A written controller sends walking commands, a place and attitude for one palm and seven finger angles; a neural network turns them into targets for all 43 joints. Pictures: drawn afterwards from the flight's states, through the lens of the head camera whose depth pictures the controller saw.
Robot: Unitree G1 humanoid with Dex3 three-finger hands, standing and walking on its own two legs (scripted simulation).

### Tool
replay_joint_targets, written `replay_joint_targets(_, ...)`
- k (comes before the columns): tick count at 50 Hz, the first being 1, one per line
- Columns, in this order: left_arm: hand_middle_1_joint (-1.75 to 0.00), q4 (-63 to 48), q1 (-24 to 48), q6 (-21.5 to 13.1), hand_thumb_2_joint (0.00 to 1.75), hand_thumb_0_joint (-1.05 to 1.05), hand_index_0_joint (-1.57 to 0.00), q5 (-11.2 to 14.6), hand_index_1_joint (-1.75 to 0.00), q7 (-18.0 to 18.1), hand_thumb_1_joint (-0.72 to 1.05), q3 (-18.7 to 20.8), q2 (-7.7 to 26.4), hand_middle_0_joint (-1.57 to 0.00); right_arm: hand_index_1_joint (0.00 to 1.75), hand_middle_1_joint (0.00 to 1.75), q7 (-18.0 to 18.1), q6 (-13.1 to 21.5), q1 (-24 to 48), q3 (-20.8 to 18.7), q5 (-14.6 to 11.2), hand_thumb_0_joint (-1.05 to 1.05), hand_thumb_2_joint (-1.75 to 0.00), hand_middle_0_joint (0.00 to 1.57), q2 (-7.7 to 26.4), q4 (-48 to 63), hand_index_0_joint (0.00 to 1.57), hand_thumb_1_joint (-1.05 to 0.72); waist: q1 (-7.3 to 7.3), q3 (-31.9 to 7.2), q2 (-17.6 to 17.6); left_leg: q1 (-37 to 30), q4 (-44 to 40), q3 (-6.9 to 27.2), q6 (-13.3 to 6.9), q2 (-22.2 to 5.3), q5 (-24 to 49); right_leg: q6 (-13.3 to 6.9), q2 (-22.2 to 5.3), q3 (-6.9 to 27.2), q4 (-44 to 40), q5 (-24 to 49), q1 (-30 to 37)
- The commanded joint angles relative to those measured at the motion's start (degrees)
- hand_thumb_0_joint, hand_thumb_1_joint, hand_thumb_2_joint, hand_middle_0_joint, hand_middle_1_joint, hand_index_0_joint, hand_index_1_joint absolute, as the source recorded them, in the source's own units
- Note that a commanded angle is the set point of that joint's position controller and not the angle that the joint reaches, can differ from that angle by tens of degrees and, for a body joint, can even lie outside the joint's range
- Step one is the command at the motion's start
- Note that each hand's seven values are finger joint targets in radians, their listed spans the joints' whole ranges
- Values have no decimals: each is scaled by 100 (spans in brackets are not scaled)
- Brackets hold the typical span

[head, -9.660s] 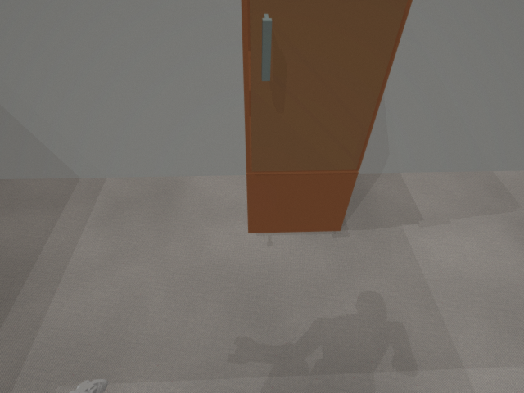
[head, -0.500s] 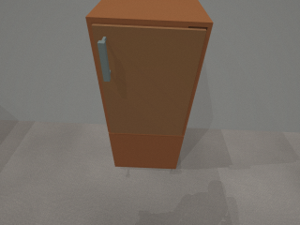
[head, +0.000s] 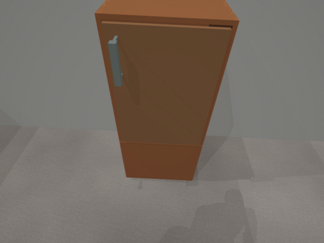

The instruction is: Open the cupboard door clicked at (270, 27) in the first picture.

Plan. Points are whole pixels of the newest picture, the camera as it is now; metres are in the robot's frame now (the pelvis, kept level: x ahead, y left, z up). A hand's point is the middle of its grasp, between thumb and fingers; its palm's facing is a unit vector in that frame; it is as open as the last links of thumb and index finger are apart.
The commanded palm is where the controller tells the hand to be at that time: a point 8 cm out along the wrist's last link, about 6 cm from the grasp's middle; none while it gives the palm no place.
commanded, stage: shuffle to correct the standing spot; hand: left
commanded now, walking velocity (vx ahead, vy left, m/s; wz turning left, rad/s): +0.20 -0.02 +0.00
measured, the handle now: (117, 61) +0.64 +0.20 +0.14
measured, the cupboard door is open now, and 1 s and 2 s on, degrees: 0 0 0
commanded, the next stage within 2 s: come to a stop and stand still in 0.24 s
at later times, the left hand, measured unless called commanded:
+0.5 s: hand out of the picture +0.11 +0.17 -0.17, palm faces +0.01 -0.99 -0.17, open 7.3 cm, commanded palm none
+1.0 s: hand out of the picture +0.16 +0.20 -0.18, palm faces +0.06 -0.98 -0.17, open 7.3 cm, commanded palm none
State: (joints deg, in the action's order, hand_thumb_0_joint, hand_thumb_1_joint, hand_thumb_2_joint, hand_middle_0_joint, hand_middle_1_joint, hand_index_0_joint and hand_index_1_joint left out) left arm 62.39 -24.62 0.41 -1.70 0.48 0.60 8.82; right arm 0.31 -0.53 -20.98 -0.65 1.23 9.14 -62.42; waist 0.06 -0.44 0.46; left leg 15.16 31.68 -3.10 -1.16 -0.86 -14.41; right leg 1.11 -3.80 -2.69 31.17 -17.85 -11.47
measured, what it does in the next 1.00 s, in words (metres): steps on the spot: right foot, then left foot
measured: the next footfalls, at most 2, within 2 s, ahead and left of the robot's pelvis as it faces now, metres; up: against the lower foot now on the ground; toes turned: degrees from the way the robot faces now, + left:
right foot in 0.62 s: +0.24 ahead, -0.13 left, +0.00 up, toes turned -7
left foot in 0.94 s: +0.10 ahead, +0.12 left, +0.00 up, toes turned +3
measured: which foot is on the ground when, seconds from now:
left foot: down 0.00-0.64, up 0.66-0.92, down 0.94-1.00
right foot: down 0.00-0.28, up 0.30-0.60, down 0.62-0.94, up 0.96-1.00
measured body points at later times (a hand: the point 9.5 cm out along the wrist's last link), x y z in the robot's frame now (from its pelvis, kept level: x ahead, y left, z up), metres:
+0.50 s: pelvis +0.11 +0.01 +0.01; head +0.12 +0.02 +0.46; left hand +0.11 +0.23 -0.16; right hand +0.09 -0.20 -0.15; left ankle +0.07 +0.09 -0.73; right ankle +0.14 -0.12 -0.69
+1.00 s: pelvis +0.08 +0.03 -0.01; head +0.08 +0.05 +0.44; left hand +0.16 +0.26 -0.16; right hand +0.10 -0.22 -0.14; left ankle +0.06 +0.12 -0.73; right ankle +0.18 -0.12 -0.71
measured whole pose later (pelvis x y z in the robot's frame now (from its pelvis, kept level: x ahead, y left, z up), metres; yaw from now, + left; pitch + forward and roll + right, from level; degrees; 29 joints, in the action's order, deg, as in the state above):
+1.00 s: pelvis +0.08 +0.03 -0.01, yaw +0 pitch -1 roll -1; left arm 55.2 -11.1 3.8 -1.4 1.6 3.5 10.0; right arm 1.0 -0.7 -16.4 -2.9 2.0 9.1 -57.4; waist 1.1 0.8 2.4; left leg 13.7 34.9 -3.9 -2.0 -0.4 -20.6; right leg 1.5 -3.8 -2.0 40.4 -17.9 -27.5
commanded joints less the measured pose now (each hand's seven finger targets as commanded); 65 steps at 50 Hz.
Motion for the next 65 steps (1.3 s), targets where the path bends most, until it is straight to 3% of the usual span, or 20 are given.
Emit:
replay_joint_targets(1, -30, -246, -348, -135, 90, 0, -20, -15, -30, 46, 90, 135, 399, -20, 30, 30, 58, 126, -115, -246, -41, 0, -90, 20, 830, 275, 20, -90, -53, 1052, -516, 715, -1580, 1152, -374, -799, -2568, -283, 83, 17, -309, -1031, -560)
replay_joint_targets(4, -30, -130, -648, -200, 90, 0, -20, 6, -30, 63, 90, 166, 362, -20, 30, 30, 63, 177, -64, -223, -58, 0, -90, 20, 584, 295, 20, -90, -165, 1067, 36, 891, -911, 771, -302, -516, -1802, -433, -157, 484, -696, -926, -281)
replay_joint_targets(8, -30, 79, -1197, -319, 90, 0, -20, 31, -30, 174, 90, 327, 760, -20, 30, 30, -16, 271, 487, -164, -35, 0, -90, 20, 166, 578, 20, -90, -342, 831, 1262, 1919, 1254, -287, -64, -47, -1068, -1086, -1408, 1994, -1613, -238, 744)
replay_joint_targets(12, -30, -35, -518, -307, 90, 0, -20, 2, -30, 175, 90, 295, 532, -20, 30, 30, -35, 386, -113, -156, -75, 0, -90, 20, 48, 326, 20, -90, 180, 630, 466, 31, -228, -409, -94, -88, -410, -787, -869, 695, -551, 833, -268)
replay_joint_targets(13, -30, -77, -391, -287, 90, 0, -20, 35, -30, 148, 90, 249, 317, -20, 30, 30, 8, 421, -782, -212, -53, 0, -90, 20, 287, 59, 20, -90, 424, 398, -283, -1107, -694, 222, -244, -398, 156, -502, -320, 171, 497, 820, -1017)
replay_joint_targets(14, -30, -195, -282, -276, 90, 0, -20, 63, -30, 126, 90, 187, 39, -20, 30, 30, 107, 441, -1601, -350, 3, 0, -90, 20, 839, -203, 20, -90, 650, 146, -1571, -1994, -1287, 1983, -681, -1692, 967, -134, 267, -426, 2035, -339, -2156)
replay_joint_targets(15, -30, -375, 26, -288, 90, 0, -20, 39, -30, 141, 90, 160, 69, -20, 30, 30, 172, 389, -1830, -338, 11, 0, -90, 20, 887, -293, 20, -90, 668, 209, -1317, -2201, -1563, 2429, -977, -2262, 1867, -181, 223, -67, 2999, -1369, -2686)
replay_joint_targets(18, -30, -315, 352, -268, 90, 0, -20, -11, -30, 88, 90, 177, -7, -20, 30, 30, 186, 464, -961, -174, 5, 0, -90, 20, 463, -98, 20, -90, 311, 961, -285, -976, -1621, 1621, -1190, -2160, 2559, -151, -329, 214, 3532, -660, -2719)
replay_joint_targets(23, -30, -297, 119, -52, 90, 0, -20, 51, -30, 92, 90, 118, -208, -20, 30, 30, 292, 465, -179, -82, -23, 0, -90, 20, 412, 102, 20, -90, -79, 514, -818, -469, -1227, -34, -633, -1358, 4846, 10, -129, -91, 1521, 483, -1247)
replay_joint_targets(29, -30, -496, 99, -24, 90, 0, -20, 16, -30, 140, 90, 270, 326, -20, 30, 30, 276, 192, -92, -294, -42, 0, -90, 20, 521, 139, 20, -90, -204, 418, -537, -294, -281, 83, -372, -1187, 3192, -82, -58, -225, -67, 1833, -89)
replay_joint_targets(32, -30, -586, -36, -151, 90, 0, -20, 39, -30, 206, 90, 388, 1085, -20, 30, 30, 227, 20, -607, -340, -137, 0, -90, 20, 118, 218, 20, -90, -112, -608, 1065, 378, 2277, -112, 152, 103, -2085, -1333, -2103, 1483, -506, 6408, 794)
replay_joint_targets(37, -30, -943, 1041, -19, 90, 0, -20, 18, -30, 309, 90, 419, 901, -20, 30, 30, 121, -200, -62, -372, -72, 0, -90, 20, 149, 279, 20, -90, -7, -224, 886, 698, 3248, 274, 264, -145, -1618, -1315, -1640, 1007, -1110, 3103, -259)
replay_joint_targets(41, -30, -1117, 1253, 83, 90, 0, -20, -49, -30, 269, 90, 504, 1077, -20, 30, 30, 21, -216, -35, -361, -26, 0, -90, 20, 161, 408, 20, -90, -38, -97, 1020, 293, 2258, 65, 228, -83, -1378, -1065, -1431, 1093, -1612, 319, -905)
replay_joint_targets(45, -30, -1185, 1516, 198, 90, 0, -20, -18, -30, 220, 90, 505, 1046, -20, 30, 30, 1, -118, -997, -320, -26, 0, -90, 20, 123, 223, 20, -90, 394, -150, 719, -1209, -284, -323, 89, 150, -698, -416, -891, 743, -1362, -1391, -1781)
replay_joint_targets(46, -30, -1203, 1430, 235, 90, 0, -20, 42, -30, 185, 90, 440, 759, -20, 30, 30, 23, -80, -1036, -336, 17, 0, -90, 20, 357, 243, 20, -90, 393, 2, -252, -1019, -1243, 515, -52, -245, -1353, -147, -410, 370, -474, -1612, -1977)
replay_joint_targets(47, -30, -1296, 1367, 239, 90, 0, -20, 118, -30, 163, 90, 354, 324, -20, 30, 30, 57, -15, -682, -416, 86, 0, -90, 20, 815, 449, 20, -90, 312, 520, -1967, -126, -2401, 2379, -424, -1531, -2739, 132, 256, -166, 1042, -1212, -2365)
replay_joint_targets(48, -30, -1369, 1697, 230, 90, 0, -20, 104, -30, 141, 90, 357, 384, -20, 30, 30, 116, -3, -20, -410, 108, 0, -90, 20, 1031, 733, 20, -90, 235, 1162, -1863, 1132, -3017, 2873, -806, -2064, -3137, 52, 70, 380, 1644, -733, -2226)
replay_joint_targets(52, -30, -838, 940, 133, 90, 0, -20, -14, -30, -47, 90, 367, 396, -20, 30, 30, 186, 212, 414, -250, 47, 0, -90, 20, 636, 701, 20, -90, -139, 695, -471, 252, -2449, 1538, -574, -1293, -1388, 47, 186, 450, 2719, 382, -2087)
replay_joint_targets(59, -30, -815, 1264, 88, 90, 0, -20, 5, -30, -48, 90, 282, 383, -20, 30, 30, 322, 260, -873, -264, 49, 0, -90, 20, 599, 178, 20, -90, 376, 476, -567, -1607, -1997, 1466, -733, -1649, 1184, 144, 14, 313, 1953, -19, -2526)
replay_joint_targets(65, -30, -664, 1160, 92, 90, 0, -20, 81, -30, -12, 90, 193, 157, -20, 30, 30, 334, 206, -723, -250, 70, 0, -90, 20, 615, -6, 20, -90, 288, 131, -1013, -1202, -1463, 1028, -753, -1502, 2665, 63, 99, 38, 705, -436, -1181)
